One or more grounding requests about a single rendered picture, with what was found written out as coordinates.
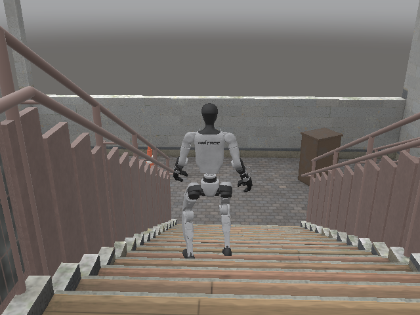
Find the robot right hand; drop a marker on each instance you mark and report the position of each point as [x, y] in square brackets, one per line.
[248, 183]

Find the left robot shin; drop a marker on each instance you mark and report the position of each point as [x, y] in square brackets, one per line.
[188, 232]

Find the left robot upper arm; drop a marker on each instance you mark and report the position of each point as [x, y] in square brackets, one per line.
[185, 148]

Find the right robot forearm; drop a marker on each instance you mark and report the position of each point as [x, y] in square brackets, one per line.
[242, 172]

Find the right robot upper arm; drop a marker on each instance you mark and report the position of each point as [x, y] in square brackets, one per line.
[234, 150]

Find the robot left hand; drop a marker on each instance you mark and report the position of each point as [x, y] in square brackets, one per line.
[175, 175]

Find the right robot foot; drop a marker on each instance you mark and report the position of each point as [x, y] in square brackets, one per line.
[227, 251]

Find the left robot forearm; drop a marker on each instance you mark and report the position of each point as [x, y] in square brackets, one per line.
[177, 168]

